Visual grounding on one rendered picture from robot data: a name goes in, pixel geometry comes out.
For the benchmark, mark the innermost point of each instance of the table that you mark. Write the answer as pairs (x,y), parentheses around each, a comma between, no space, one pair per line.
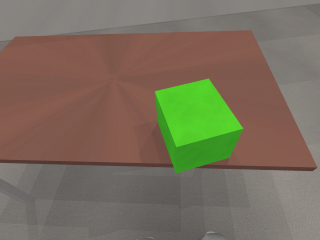
(90,100)

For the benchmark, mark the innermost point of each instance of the carton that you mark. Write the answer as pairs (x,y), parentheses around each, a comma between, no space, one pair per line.
(197,126)

